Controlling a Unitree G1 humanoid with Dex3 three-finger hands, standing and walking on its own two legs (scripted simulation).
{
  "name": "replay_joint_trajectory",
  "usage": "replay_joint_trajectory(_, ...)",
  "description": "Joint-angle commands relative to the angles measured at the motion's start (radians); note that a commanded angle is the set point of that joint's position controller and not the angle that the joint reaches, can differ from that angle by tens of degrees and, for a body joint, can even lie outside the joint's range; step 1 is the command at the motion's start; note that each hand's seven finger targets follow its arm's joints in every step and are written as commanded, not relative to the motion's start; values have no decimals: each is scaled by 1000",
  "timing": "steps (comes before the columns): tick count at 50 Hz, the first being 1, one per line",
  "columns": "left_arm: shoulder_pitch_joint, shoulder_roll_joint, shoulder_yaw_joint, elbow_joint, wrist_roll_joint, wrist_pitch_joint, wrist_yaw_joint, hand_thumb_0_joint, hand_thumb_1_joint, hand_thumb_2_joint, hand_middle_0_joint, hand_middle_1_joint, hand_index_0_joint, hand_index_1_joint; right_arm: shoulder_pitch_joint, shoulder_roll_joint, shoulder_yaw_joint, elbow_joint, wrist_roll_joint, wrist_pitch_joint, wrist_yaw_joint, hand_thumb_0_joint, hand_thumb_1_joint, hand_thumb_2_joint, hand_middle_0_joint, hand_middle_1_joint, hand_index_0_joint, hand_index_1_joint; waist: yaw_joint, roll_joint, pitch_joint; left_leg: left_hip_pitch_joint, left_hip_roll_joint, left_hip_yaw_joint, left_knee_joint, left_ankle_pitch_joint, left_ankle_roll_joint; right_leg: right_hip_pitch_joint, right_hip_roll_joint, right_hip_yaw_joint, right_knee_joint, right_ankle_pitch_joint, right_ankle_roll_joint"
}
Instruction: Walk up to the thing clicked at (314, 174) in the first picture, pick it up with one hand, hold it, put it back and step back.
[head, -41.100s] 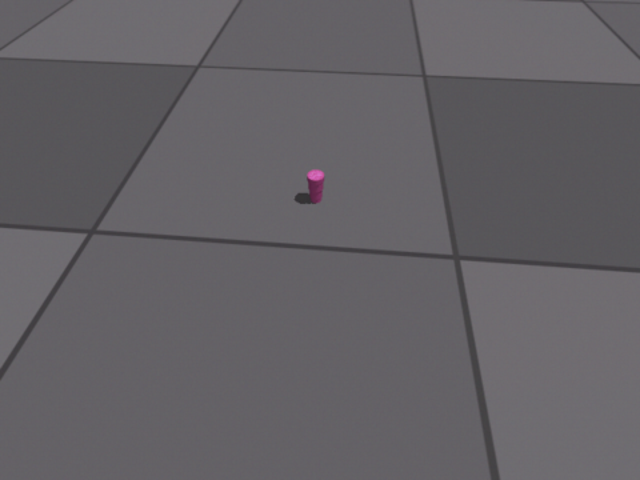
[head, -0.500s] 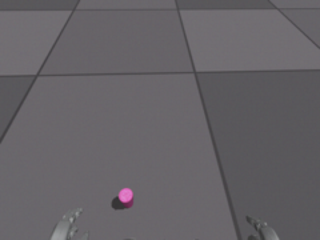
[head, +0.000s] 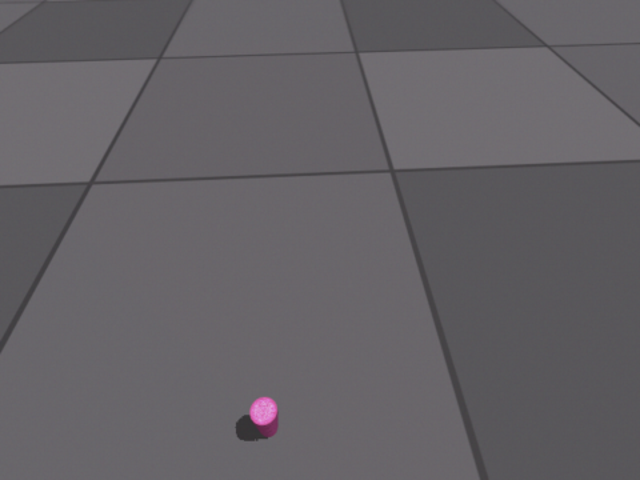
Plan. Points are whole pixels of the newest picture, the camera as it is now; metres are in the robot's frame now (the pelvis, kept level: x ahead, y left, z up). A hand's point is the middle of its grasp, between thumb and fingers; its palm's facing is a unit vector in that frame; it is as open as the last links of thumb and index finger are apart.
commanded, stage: stand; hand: left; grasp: from the side
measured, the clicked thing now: (266, 419) +0.42 +0.18 -0.70
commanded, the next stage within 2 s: step back in 1.54 s
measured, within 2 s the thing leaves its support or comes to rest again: neither
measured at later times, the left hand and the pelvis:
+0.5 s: hand out of the picture +0.03 +0.23 -0.16, palm faces -0.03 -0.94 -0.34, open 7.4 cm; pelvis -0.01 -0.01 +0.00, yaw +0 degrees
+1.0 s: hand out of the picture +0.09 +0.22 -0.15, palm faces -0.04 -0.94 -0.34, open 7.4 cm; pelvis +0.01 -0.02 +0.01, yaw -1 degrees
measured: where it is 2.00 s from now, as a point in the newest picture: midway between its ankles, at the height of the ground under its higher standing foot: outside the picture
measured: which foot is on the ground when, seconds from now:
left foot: down 0.00-1.00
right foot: down 0.00-1.00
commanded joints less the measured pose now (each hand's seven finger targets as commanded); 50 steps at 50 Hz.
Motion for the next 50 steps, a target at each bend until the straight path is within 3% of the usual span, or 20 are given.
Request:
replay_joint_trajectory(1, -47, 190, 42, -28, 1, -27, 9, 0, 900, 900, -200, -300, -200, -301, -47, -215, -44, -38, 2, -22, -10, 0, -900, -900, 200, 300, 200, 300, -4, 0, -13, -30, 114, -113, -146, 27, 5, 7, -61, 72, -106, 39, -47)
replay_joint_trajectory(3, -54, 191, 43, -17, 2, -25, 8, 0, 900, 900, -200, -300, -200, -301, -50, -221, -46, -26, 1, -17, -8, 0, -900, -900, 200, 300, 200, 300, -4, 12, 12, -61, 113, -119, -173, -54, 4, 0, -51, 67, -118, -17, -43)
replay_joint_trajectory(4, -38, 190, 41, -10, 4, -28, 7, 0, 900, 900, -200, -300, -200, -301, -62, -217, -47, -27, 1, -19, -6, 0, -900, -900, 200, 300, 200, 300, 3, -7, -1, -29, 114, -115, -162, -24, 6, -6, -57, 72, -127, -15, -43)
replay_joint_trajectory(9, -61, 201, 44, 0, 4, -29, 4, 0, 900, 900, -200, -300, -200, -301, -57, -217, -47, -15, 0, -12, -1, 0, -900, -900, 200, 300, 200, 300, -9, 6, 9, -71, 110, -111, -175, -118, 4, -22, -56, 85, -145, -91, -43)
replay_joint_trajectory(11, -53, 210, 44, 8, 3, -30, 3, 0, 900, 900, -200, -300, -200, -301, -56, -215, -47, -12, 3, -12, 1, 0, -900, -900, 200, 300, 200, 300, -9, -13, 3, -50, 109, -107, -163, -97, 6, -36, -64, 100, -162, -115, -48)
replay_joint_trajectory(14, -46, 205, 43, 13, 0, -34, 2, 0, 900, 900, -200, -300, -200, -301, -67, -218, -44, -12, 5, -18, 1, 0, -900, -900, 200, 300, 200, 300, -2, 8, -32, -30, 115, -107, -158, -53, 5, -15, -65, 95, -147, -47, -51)
replay_joint_trajectory(17, -52, 206, 41, 19, 0, -37, 2, 0, 900, 900, -200, -300, -200, -301, -59, -217, -40, -7, 6, -18, 3, 0, -900, -900, 200, 300, 200, 300, -9, -13, -25, -12, 115, -97, -141, -13, 9, -27, -71, 106, -163, -41, -50)
replay_joint_trajectory(20, -59, 214, 43, 21, -2, -35, 2, 0, 900, 900, -200, -300, -200, -301, -55, -224, -38, -2, 7, -15, 4, 0, -900, -900, 200, 300, 200, 300, -11, -13, -10, -19, 114, -96, -143, -37, 8, -42, -67, 108, -168, -71, -46)
replay_joint_trajectory(21, -62, 214, 44, 21, -4, -35, 2, 0, 900, 900, -200, -300, -200, -301, -53, -222, -38, -4, 7, -16, 3, 0, -900, -900, 200, 300, 200, 300, -13, -17, -35, 1, 119, -93, -137, 4, 8, -24, -74, 112, -165, -40, -52)
replay_joint_trajectory(23, -67, 217, 44, 24, -6, -33, 0, 0, 900, 900, -200, -300, -200, -301, -42, -221, -33, 4, 8, -14, 2, 0, -900, -900, 200, 300, 200, 300, -13, -8, -14, -34, 114, -90, -149, -30, 6, -19, -67, 110, -165, -53, -49)
replay_joint_trajectory(31, -66, 205, 43, 29, -9, -33, -3, 0, 900, 900, -200, -300, -200, -301, -58, -237, -28, 8, 12, -23, -2, 0, -900, -900, 200, 300, 200, 300, -9, 11, -51, 9, 133, -88, -150, 79, 5, 22, -69, 101, -140, 102, -52)
replay_joint_trajectory(38, -80, 207, 45, 33, -11, -32, -4, 0, 900, 900, -200, -300, -200, -301, -62, -234, -27, 14, 13, -20, -2, 0, -900, -900, 200, 300, 200, 300, -13, -24, -30, 14, 135, -82, -157, 82, 0, 15, -64, 101, -157, 81, -48)
replay_joint_trajectory(40, -93, 212, 47, 27, -12, -33, -4, 0, 900, 900, -200, -300, -200, -301, -58, -232, -27, 15, 13, -21, -3, 0, -900, -900, 200, 300, 200, 300, -15, -11, -58, 31, 138, -74, -151, 111, -2, 35, -72, 106, -148, 153, -50)
replay_joint_trajectory(44, -100, 214, 50, 26, -13, -33, -5, 0, 900, 900, -200, -300, -200, -301, -69, -237, -28, 12, 13, -21, -2, 0, -900, -900, 200, 300, 200, 300, -14, -5, -51, 28, 139, -73, -158, 93, -4, 32, -66, 103, -155, 134, -48)
replay_joint_trajectory(48, -105, 211, 50, 23, -12, -36, -5, 0, 900, 900, -200, -300, -200, -301, -80, -237, -27, 8, 13, -24, -2, 0, -900, -900, 200, 300, 200, 300, -14, -6, -77, 56, 147, -72, -144, 165, -5, 48, -71, 100, -145, 208, -48)
replay_joint_trajectory(50, -107, 218, 53, 22, -10, -35, -4, 0, 900, 900, -200, -300, -200, -301, -78, -235, -29, 7, 13, -22, -2, 0, -900, -900, 200, 300, 200, 300, -16, -16, -62, 47, 145, -74, -156, 139, -7, 37, -67, 96, -155, 175, -46)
